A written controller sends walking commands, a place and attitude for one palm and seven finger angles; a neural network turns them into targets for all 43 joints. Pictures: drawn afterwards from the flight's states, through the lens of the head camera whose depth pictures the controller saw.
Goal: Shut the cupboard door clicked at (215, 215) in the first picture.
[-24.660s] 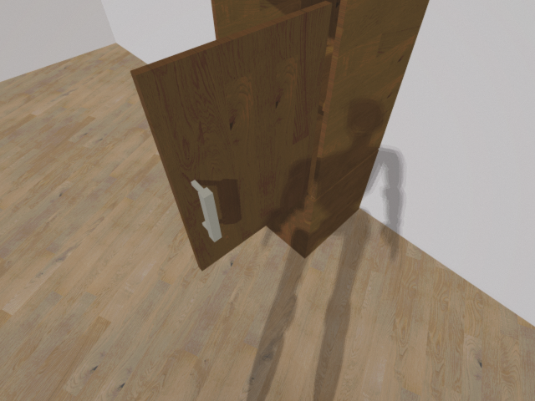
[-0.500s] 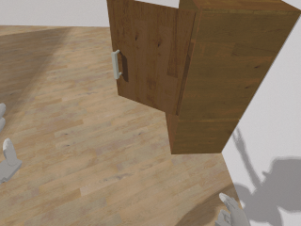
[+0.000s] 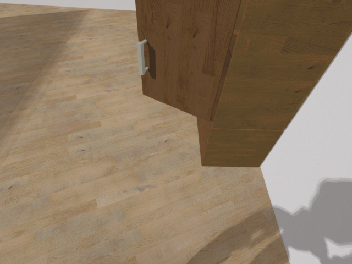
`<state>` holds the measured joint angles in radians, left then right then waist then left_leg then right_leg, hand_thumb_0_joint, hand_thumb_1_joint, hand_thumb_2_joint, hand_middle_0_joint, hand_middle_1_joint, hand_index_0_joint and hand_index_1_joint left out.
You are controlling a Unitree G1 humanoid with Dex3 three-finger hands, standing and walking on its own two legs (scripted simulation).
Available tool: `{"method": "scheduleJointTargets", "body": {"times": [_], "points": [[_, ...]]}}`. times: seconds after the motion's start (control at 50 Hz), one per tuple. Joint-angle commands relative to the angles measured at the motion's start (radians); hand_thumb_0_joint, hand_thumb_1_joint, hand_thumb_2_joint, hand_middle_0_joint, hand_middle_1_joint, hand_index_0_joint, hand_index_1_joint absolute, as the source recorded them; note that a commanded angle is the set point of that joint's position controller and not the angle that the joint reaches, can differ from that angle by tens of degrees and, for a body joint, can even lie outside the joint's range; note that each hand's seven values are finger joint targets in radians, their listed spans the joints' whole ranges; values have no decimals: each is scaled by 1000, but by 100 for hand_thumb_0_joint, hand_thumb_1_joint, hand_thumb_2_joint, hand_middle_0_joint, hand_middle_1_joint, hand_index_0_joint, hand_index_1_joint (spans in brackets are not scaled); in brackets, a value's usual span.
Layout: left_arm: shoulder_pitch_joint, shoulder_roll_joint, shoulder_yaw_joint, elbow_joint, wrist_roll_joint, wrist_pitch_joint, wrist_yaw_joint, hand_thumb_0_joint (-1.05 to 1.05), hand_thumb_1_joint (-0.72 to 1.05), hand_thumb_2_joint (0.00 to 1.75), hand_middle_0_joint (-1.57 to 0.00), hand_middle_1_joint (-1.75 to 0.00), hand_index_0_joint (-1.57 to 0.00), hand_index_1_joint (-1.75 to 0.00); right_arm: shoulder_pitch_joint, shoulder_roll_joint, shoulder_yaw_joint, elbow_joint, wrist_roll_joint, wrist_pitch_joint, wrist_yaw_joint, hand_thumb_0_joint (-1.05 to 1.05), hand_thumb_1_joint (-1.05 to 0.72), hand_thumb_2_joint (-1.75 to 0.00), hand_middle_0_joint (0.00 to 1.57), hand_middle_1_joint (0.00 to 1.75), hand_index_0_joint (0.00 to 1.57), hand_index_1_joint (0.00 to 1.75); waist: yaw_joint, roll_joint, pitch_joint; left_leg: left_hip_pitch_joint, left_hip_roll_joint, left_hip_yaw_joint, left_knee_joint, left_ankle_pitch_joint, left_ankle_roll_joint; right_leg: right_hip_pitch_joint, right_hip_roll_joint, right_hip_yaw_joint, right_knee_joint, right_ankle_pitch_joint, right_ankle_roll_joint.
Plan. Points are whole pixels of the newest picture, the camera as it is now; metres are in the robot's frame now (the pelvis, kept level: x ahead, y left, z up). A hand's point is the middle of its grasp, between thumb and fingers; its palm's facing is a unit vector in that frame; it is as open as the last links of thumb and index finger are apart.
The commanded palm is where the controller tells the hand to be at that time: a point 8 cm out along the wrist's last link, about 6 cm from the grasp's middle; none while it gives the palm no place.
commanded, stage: let the arm hang, fingers relaxed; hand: left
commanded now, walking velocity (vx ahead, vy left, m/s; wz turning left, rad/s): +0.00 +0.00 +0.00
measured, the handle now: (143, 57) +0.99 +0.21 -0.08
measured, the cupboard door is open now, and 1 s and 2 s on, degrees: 61 61 61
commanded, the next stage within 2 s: look to check the result in 0.64 s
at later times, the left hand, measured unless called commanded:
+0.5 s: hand out of the picture +0.04 +0.20 -0.17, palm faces +0.00 -0.97 -0.24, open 7.4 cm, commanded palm none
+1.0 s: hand out of the picture +0.06 +0.23 -0.16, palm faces -0.01 -0.95 -0.31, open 7.4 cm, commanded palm none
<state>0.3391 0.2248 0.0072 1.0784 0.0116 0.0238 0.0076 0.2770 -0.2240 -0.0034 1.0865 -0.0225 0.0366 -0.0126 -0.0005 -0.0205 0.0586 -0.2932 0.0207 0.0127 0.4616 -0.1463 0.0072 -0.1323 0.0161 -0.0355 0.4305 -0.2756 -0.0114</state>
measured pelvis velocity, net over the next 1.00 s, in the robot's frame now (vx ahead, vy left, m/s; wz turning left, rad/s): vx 0.02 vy -0.01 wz -0.01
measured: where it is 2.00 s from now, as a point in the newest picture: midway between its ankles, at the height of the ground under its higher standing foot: outside the picture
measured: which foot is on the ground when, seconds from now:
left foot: down 0.00-1.00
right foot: down 0.00-1.00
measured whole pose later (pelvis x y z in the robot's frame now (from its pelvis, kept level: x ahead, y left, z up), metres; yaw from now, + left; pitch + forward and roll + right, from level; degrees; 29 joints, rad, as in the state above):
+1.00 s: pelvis +0.02 -0.01 +0.01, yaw -1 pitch -2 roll +0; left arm 0.19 0.29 0.02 1.13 0.01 -0.01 0.01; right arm 0.15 -0.29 -0.02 1.13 -0.02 0.01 -0.01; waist 0.00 0.01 0.04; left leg -0.19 0.01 0.03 0.35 -0.13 0.00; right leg -0.05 0.01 -0.02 0.34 -0.26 -0.01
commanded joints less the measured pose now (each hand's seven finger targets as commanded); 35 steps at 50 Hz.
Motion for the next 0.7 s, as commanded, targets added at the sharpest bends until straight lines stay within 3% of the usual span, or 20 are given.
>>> {"method": "scheduleJointTargets", "body": {"times": [0.0, 0.14, 0.3, 0.46, 0.56, 0.68], "points": [[-18, 134, 30, -18, -1, -32, 12, 0, 90, 90, -20, -30, -20, -30, -17, -147, -33, -41, 7, -35, -19, 0, -90, -90, 20, 30, 20, 30, -12, 64, -23, 105, 83, -104, -119, -92, 23, -104, -101, 112, -142, -36, -51], [3, 130, 31, 23, 3, -30, 16, 0, 90, 90, -20, -30, -20, -30, -1, -137, -41, -9, 7, -33, -19, 0, -90, -90, 20, 30, 20, 30, -8, 1, 18, 100, 84, -101, -142, -129, 27, -131, -102, 103, -149, -81, -48], [-20, 134, 33, 19, 6, -30, 19, 0, 90, 90, -20, -30, -20, -30, -24, -138, -42, -3, 5, -37, -15, 0, -90, -90, 20, 30, 20, 30, -4, 10, 47, 87, 87, -106, -170, -134, 26, -132, -101, 100, -137, -55, -38], [-68, 156, 38, 2, 6, -40, 17, 0, 90, 90, -20, -30, -20, -30, -60, -152, -42, -11, 5, -50, -14, 0, -90, -90, 20, 30, 20, 30, -3, 28, -3, 123, 87, -93, -151, 5, 23, -84, -113, 103, -138, 47, -34], [-99, 172, 40, -5, 5, -42, 15, 0, 90, 90, -20, -30, -20, -30, -85, -168, -42, -13, 4, -51, -14, 0, -90, -90, 20, 30, 20, 30, -5, 39, 4, 133, 87, -92, -149, 31, 19, -75, -116, 109, -151, 65, -36], [-123, 199, 44, -7, 3, -45, 13, 0, 90, 90, -20, -30, -20, -30, -107, -200, -42, -14, 6, -55, -14, 0, -90, -90, 20, 30, 20, 30, -3, 47, -36, 157, 94, -95, -149, 73, 19, -36, -121, 108, -155, 100, -35]]}}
